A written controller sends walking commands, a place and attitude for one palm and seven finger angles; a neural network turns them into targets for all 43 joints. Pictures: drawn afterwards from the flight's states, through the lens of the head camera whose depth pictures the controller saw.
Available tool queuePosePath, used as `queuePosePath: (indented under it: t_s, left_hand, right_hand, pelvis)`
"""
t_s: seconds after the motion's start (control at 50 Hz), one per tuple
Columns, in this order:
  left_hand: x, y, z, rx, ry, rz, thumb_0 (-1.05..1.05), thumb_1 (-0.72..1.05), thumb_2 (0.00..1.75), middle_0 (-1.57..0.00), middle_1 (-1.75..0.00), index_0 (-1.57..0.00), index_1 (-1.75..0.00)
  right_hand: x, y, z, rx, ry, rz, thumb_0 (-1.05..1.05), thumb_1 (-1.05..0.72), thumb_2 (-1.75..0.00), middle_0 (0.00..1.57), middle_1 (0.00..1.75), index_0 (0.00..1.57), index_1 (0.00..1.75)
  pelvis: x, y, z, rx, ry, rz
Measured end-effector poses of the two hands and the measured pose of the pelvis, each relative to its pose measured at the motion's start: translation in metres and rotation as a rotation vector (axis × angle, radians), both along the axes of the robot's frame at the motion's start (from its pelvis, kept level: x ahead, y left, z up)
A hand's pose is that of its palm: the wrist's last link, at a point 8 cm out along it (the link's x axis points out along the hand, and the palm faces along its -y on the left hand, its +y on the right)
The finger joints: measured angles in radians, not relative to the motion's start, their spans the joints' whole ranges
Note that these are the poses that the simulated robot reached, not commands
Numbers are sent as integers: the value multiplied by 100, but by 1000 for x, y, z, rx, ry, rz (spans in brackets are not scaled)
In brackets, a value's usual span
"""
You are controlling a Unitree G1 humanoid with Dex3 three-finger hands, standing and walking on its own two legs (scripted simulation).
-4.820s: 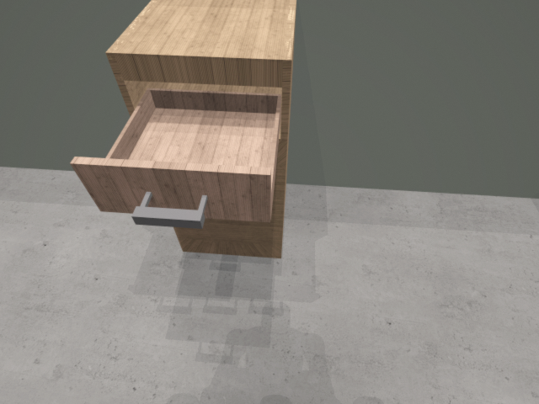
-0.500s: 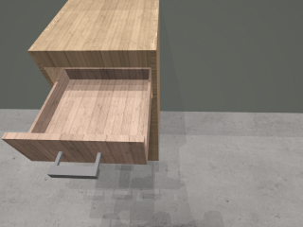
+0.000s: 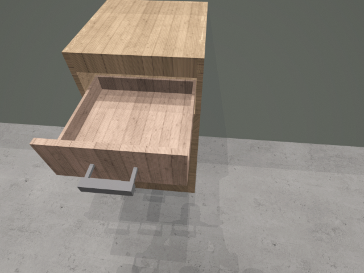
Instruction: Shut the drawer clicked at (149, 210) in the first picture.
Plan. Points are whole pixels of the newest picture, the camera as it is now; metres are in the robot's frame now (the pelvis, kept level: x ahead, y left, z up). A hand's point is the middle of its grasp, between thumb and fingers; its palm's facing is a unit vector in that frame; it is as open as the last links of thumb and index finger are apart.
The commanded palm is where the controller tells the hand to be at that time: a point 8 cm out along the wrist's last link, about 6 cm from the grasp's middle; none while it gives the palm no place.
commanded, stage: come to a stop and stand still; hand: left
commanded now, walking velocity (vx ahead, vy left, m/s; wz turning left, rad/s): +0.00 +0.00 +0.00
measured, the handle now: (110, 178) +0.33 +0.22 -0.02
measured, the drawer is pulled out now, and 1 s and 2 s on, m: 0.30 0.30 0.29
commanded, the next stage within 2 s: look again from close up in 0.40 s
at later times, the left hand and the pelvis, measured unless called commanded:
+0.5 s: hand out of the picture -0.02 +0.15 -0.17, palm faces +0.04 -0.99 -0.15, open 7.4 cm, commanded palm none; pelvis -0.01 +0.00 +0.01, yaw +1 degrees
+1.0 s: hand out of the picture +0.04 +0.21 -0.17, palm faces +0.01 -0.98 -0.21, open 7.4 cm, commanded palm none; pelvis +0.02 +0.03 +0.01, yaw +0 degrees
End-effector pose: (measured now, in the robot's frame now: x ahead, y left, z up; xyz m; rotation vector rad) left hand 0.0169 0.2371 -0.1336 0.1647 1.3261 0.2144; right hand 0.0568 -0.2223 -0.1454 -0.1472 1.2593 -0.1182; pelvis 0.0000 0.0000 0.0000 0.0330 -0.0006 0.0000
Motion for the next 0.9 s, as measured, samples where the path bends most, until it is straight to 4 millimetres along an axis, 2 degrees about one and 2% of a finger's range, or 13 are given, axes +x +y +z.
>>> queuePosePath:
  t_s: [0.08, 0.16, 0.36, 0.48, 0.54, 0.6, 0.72, 0.82, 0.9]
  left_hand:
    - [-25, -12, 5, -14, 53, -10, 0, 91, 90, -20, -30, -20, -30]
    - [-38, -22, 3, -39, 70, -8, 0, 90, 90, -20, -30, -20, -30]
    - [-44, -35, -6, -93, 77, -4, 1, 91, 90, -20, -30, -20, -30]
    - [-45, -33, -5, -98, 95, 1, 0, 91, 90, -20, -30, -20, -30]
    - [-45, -31, -5, -85, 99, -11, 0, 91, 90, -20, -30, -20, -30]
    - [-41, -22, -5, -73, 101, -33, 0, 91, 90, -20, -30, -20, -30]
    - [-12, 3, -3, -32, 38, -36, 0, 90, 90, -20, -30, -20, -30]
    - [10, 18, 0, -13, -19, -38, 0, 91, 90, -20, -30, -20, -30]
    - [19, 22, 0, -17, -21, -48, 0, 91, 90, -20, -30, -20, -30]
  right_hand:
    - [-12, -4, 0, 14, 1, -18, 0, -94, -90, 20, 30, 20, 30]
    - [-31, -8, 2, 10, 36, -25, 0, -93, -90, 20, 30, 20, 30]
    - [-91, 0, 9, 7, 189, -49, 0, -91, -90, 20, 30, 20, 30]
    - [-110, 14, 10, 26, 250, -66, 0, -91, -90, 20, 30, 20, 30]
    - [-108, 20, 7, 40, 254, -66, 0, -91, -90, 20, 30, 20, 30]
    - [-98, 27, 0, 50, 214, -71, 0, -91, -90, 20, 30, 20, 30]
    - [-70, 43, -6, 62, 126, -48, 0, -91, -90, 20, 30, 20, 30]
    - [-57, 44, -5, 41, 114, -30, 2, -93, -90, 20, 30, 20, 30]
    - [-48, 40, 0, 21, 101, -30, 2, -93, -90, 20, 30, 20, 30]
  pelvis:
    - [-6, -2, 4, -9, -12, 7]
    - [-10, -5, 7, -12, -24, 5]
    - [-14, -8, 10, -25, -19, 10]
    - [-10, -4, 10, -27, -8, 11]
    - [-9, 0, 9, -43, -1, 10]
    - [-5, 9, 5, -54, 2, 12]
    - [6, 23, 2, -42, -11, 12]
    - [13, 30, 2, -33, -20, 6]
    - [15, 33, 3, -28, -18, 0]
